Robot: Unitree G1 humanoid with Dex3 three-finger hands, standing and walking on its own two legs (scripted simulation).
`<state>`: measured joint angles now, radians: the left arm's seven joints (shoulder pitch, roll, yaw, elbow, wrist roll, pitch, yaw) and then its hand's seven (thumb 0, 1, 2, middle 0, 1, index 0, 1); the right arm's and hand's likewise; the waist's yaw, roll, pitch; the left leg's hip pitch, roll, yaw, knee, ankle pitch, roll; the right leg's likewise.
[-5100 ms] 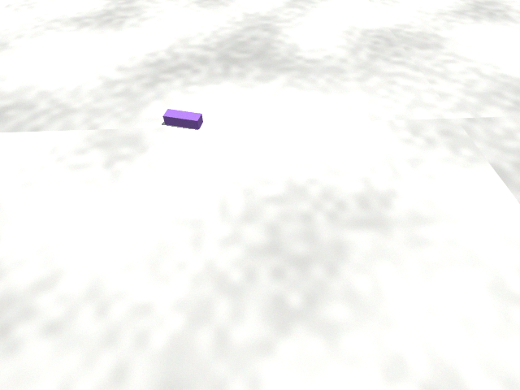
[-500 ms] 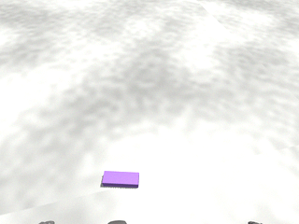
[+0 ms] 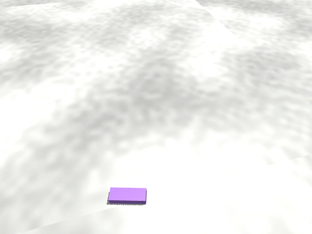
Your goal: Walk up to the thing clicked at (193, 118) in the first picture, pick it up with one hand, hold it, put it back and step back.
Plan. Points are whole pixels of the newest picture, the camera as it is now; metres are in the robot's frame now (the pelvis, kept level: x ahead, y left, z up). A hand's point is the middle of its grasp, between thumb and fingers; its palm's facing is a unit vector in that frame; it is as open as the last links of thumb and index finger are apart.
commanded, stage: walk up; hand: left
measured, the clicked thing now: (128, 195) +0.45 +0.21 -0.75
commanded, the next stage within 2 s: stand in 0.64 s
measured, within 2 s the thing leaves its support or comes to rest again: neither
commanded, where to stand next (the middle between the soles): +0.05 -0.03 m, yaw +2 degrees
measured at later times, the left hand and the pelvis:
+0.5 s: hand out of the picture +0.10 +0.24 -0.15, palm faces -0.02 -0.95 -0.32, open 7.4 cm; pelvis +0.01 +0.00 +0.00, yaw -1 degrees
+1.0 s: hand out of the picture +0.10 +0.25 -0.15, palm faces -0.02 -0.94 -0.35, open 7.4 cm; pelvis +0.02 -0.01 +0.00, yaw +0 degrees
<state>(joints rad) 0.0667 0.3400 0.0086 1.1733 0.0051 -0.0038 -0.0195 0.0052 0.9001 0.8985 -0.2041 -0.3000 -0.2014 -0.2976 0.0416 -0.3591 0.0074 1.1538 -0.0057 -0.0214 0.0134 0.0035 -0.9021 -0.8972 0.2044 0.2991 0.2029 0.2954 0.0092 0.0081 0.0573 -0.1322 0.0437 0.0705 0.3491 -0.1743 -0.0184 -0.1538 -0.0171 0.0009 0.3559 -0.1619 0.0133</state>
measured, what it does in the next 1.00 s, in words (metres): stands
